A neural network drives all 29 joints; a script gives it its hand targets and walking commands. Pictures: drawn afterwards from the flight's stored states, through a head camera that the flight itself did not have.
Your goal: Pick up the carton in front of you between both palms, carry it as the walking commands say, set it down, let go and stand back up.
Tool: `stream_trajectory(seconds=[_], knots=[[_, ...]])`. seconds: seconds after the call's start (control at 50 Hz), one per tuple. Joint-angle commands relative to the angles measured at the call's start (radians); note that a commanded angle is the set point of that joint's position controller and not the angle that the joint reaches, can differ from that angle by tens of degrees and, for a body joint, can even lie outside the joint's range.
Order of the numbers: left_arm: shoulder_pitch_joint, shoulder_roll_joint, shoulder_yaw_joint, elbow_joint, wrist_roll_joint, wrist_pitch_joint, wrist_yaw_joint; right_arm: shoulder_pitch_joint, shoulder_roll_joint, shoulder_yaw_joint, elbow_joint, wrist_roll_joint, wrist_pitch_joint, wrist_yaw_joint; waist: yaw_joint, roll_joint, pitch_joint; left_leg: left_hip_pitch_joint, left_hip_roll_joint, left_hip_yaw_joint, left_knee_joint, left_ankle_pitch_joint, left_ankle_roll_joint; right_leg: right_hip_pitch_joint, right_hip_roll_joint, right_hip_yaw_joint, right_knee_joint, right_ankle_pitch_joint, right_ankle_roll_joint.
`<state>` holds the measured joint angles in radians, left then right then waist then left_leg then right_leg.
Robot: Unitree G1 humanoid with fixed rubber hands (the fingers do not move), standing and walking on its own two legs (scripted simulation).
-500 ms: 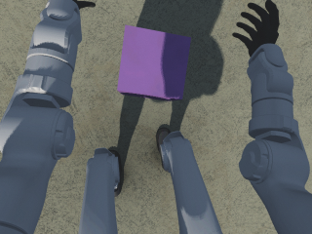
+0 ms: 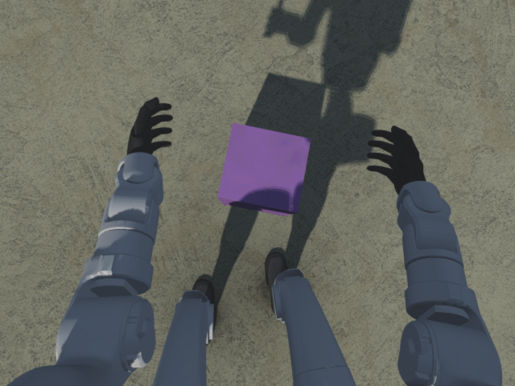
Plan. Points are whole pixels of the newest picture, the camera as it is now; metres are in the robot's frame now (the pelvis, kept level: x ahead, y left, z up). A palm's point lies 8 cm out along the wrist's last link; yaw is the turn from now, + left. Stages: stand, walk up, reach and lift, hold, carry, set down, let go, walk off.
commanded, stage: let go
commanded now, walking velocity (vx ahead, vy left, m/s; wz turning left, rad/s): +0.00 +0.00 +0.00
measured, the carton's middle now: (261, 175) +0.47 -0.10 -0.56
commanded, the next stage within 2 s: stand in 1.14 s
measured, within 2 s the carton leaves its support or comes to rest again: neither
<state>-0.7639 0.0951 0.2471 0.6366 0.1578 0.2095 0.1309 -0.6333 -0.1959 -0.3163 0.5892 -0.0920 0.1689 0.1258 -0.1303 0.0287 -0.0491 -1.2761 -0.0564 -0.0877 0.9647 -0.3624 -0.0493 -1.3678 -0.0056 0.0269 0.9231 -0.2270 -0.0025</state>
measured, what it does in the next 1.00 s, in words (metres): rises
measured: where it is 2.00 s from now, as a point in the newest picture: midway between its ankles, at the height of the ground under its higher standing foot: (241, 309)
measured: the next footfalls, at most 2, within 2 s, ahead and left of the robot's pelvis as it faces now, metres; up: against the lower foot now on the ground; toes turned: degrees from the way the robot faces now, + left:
none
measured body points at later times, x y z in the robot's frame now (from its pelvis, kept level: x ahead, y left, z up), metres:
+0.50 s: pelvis +0.06 +0.01 +0.08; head +0.17 +0.01 +0.52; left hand +0.33 +0.20 -0.02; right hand +0.23 -0.24 +0.00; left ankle +0.03 +0.14 -0.65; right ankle +0.08 -0.11 -0.65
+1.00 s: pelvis +0.08 +0.03 +0.09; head +0.09 +0.02 +0.54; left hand +0.26 +0.25 +0.01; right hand +0.24 -0.22 +0.01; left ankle +0.03 +0.14 -0.65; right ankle +0.08 -0.11 -0.65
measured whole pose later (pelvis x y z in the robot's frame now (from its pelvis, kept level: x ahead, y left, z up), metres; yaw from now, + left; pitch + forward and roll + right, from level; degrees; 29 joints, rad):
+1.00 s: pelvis +0.08 +0.03 +0.09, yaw -4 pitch -2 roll -1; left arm 0.23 0.21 0.02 0.47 -0.01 0.07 -0.03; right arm 0.22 -0.23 -0.04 0.40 -0.02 0.16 0.04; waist 0.00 0.03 0.06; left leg -0.07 -0.02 -0.05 0.45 -0.34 0.01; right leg -0.18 0.01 0.06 0.44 -0.22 0.03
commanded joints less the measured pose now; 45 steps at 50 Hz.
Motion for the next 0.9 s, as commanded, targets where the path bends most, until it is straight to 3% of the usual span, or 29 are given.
stream_trajectory(seconds=[0.0,0.14,0.3,0.4,0.6,0.78,0.88], knots=[[-0.084,0.046,-0.019,-0.209,-0.008,-0.042,0.015,0.01,-0.147,0.037,-0.144,0.014,-0.039,0.019,-0.045,0.007,-0.805,0.277,-0.06,0.111,-0.174,0.107,-0.008,0.89,0.046,-0.061,-0.077,0.341,0.016],[0.234,0.057,-0.045,-0.173,-0.037,-0.116,-0.033,0.299,-0.108,0.145,-0.163,0.064,-0.096,0.017,-0.007,-0.045,-0.592,0.333,-0.042,0.123,-0.278,0.037,0.009,1.09,0.026,-0.007,-0.184,0.3,0.021],[0.533,0.114,-0.077,-0.141,-0.067,-0.193,-0.075,0.606,-0.078,0.233,-0.254,0.104,-0.146,-0.029,0.025,-0.097,-0.445,0.495,-0.03,0.11,-0.381,0.09,0.032,1.28,0.013,0.029,-0.269,0.458,0.038],[0.687,0.129,-0.109,-0.167,-0.087,-0.22,-0.095,0.754,-0.081,0.261,-0.302,0.115,-0.161,-0.048,0.048,-0.064,-0.31,0.692,-0.015,0.092,-0.469,0.172,0.036,1.316,0.027,0.014,-0.349,0.454,0.045],[0.886,0.154,-0.16,-0.237,-0.121,-0.206,-0.142,0.83,-0.117,0.257,-0.261,0.114,-0.148,-0.05,0.109,0.06,-0.079,0.98,0.026,0.056,-0.6,0.344,0.013,1.318,0.071,-0.033,-0.481,0.293,0.023],[0.943,0.174,-0.208,-0.291,-0.17,-0.149,-0.185,0.854,-0.132,0.229,-0.236,0.073,-0.092,-0.056,0.107,0.003,0.045,1.039,0.049,0.042,-0.646,0.394,0.012,1.379,0.09,-0.043,-0.501,0.257,0.016],[0.932,0.186,-0.2,-0.301,-0.166,-0.128,-0.19,0.836,-0.128,0.227,-0.246,0.07,-0.072,-0.053,0.111,0.0,0.073,1.04,0.044,0.051,-0.641,0.374,0.013,1.407,0.088,-0.04,-0.501,0.243,0.016]])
